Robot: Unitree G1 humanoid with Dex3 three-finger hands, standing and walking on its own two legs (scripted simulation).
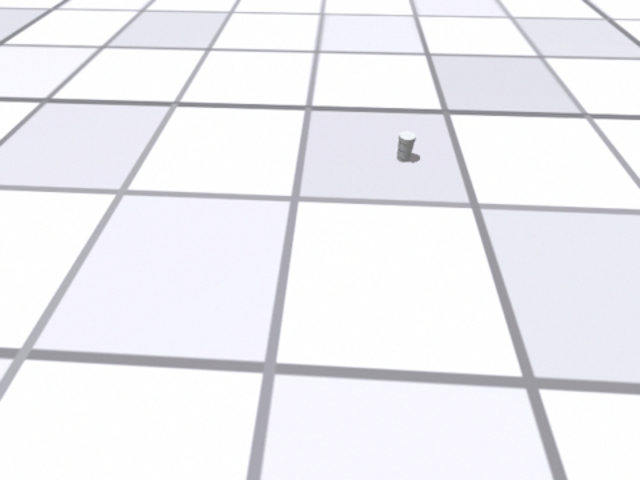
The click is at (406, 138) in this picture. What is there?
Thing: tapered cup
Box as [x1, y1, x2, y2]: [397, 131, 415, 161]
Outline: 412,132 403,131 399,134 397,158 400,161 408,160 415,138 415,135
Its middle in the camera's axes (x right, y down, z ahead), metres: +0.46 -0.51 +2.06
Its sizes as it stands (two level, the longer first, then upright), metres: 0.085 0.085 0.142
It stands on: the floor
